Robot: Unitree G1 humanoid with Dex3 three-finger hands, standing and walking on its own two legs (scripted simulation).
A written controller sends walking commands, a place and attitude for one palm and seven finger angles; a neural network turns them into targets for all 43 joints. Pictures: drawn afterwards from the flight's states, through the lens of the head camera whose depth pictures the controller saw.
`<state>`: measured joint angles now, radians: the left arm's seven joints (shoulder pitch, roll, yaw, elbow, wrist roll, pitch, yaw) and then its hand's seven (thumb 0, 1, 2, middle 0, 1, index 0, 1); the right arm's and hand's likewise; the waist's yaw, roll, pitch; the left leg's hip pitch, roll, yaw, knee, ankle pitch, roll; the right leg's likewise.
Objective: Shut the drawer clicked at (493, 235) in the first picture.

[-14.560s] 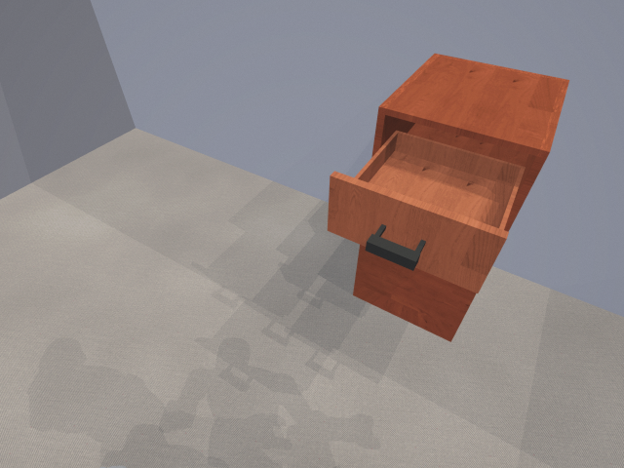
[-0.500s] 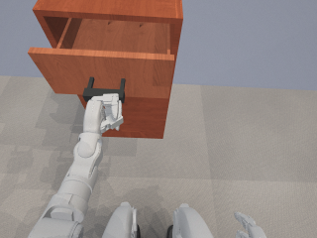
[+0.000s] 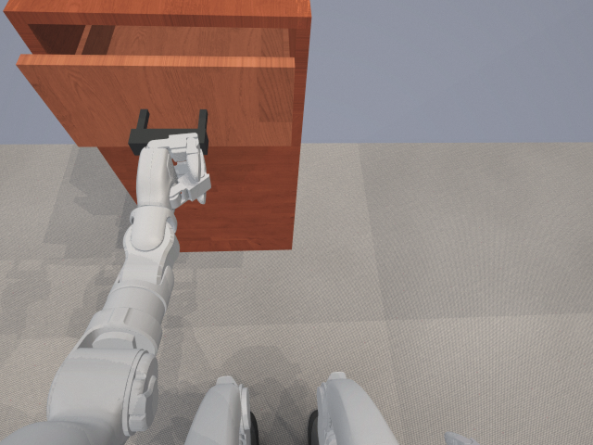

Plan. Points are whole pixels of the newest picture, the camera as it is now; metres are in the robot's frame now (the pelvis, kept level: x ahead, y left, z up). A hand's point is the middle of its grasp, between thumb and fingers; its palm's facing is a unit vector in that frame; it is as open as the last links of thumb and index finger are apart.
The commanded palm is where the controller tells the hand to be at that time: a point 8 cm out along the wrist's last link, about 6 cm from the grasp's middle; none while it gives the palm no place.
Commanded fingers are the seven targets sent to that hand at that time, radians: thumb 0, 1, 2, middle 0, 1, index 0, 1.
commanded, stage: push the drawer shut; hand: left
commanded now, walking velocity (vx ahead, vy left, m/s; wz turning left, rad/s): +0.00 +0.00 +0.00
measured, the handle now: (171, 129) +0.55 +0.15 +0.04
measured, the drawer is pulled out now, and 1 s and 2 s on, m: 0.07 0.00 0.00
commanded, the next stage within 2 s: pull the fist back off the drawer in 1.20 s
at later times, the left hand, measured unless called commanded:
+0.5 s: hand (206, 137) +0.53 +0.10 +0.04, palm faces -0.03 -1.00 -0.06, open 3.4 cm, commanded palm +0.52 +0.14 +0.05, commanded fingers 0.00 0.90 0.90 -1.40 -1.60 -1.40 -1.60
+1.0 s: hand (198, 131) +0.55 +0.11 +0.04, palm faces -0.04 -1.00 -0.08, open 3.2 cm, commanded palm +0.58 +0.13 +0.05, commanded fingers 0.00 0.90 0.90 -1.40 -1.60 -1.40 -1.60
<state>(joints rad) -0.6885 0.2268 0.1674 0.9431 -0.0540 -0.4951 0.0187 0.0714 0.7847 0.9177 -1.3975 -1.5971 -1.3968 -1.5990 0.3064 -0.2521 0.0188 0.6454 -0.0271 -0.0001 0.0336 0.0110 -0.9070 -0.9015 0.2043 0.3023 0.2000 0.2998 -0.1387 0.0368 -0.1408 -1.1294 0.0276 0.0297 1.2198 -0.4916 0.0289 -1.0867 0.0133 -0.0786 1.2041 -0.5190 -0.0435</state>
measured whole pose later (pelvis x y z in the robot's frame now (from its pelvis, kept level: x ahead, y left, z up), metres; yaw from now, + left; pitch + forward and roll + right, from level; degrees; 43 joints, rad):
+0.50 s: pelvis +0.00 +0.00 -0.01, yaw -1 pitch +27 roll -3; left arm -0.98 0.36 0.28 1.19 0.00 -0.47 -0.01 0.08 0.78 0.91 -1.40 -1.60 -1.40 -1.60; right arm 0.35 -0.26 0.04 0.64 -0.05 0.02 0.05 0.01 -0.91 -0.90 0.20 0.30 0.20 0.30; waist -0.21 0.05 -0.14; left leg -1.25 0.04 0.02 1.28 -0.50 0.03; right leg -1.20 0.03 -0.09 1.24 -0.51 -0.04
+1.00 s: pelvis -0.02 +0.01 -0.02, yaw -1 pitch +29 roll -5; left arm -1.13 0.44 0.25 1.29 0.04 -0.45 0.01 0.02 0.58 0.94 -1.40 -1.60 -1.40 -1.60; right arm 0.36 -0.27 0.06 0.66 -0.06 0.00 0.04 0.01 -0.91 -0.90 0.20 0.30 0.20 0.30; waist -0.26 0.05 -0.13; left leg -1.35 0.03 -0.01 1.32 -0.48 0.05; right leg -1.27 0.02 -0.12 1.25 -0.49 -0.03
